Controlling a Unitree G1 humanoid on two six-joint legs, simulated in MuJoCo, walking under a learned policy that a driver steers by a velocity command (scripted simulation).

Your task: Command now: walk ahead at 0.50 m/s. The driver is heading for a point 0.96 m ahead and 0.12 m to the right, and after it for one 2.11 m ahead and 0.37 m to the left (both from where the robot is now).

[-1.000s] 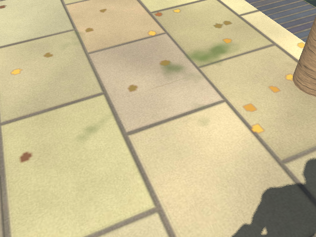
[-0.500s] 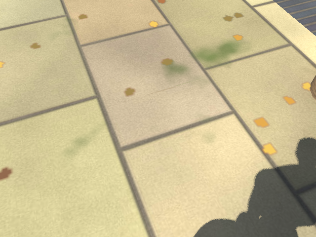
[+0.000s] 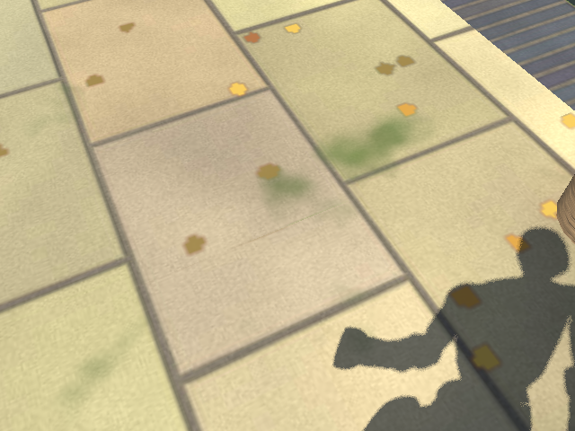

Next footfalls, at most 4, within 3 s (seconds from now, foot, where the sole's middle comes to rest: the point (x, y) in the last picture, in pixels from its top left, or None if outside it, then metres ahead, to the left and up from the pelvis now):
0.52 left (252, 428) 0.45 0.10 -0.76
1.10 right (320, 302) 0.75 -0.08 -0.76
1.62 left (256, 223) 1.01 0.08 -0.76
2.02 right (323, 251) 0.91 -0.10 -0.76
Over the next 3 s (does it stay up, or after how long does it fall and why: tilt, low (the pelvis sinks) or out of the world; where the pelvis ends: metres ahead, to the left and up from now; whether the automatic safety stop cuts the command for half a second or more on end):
stays up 0.97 0.05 0.01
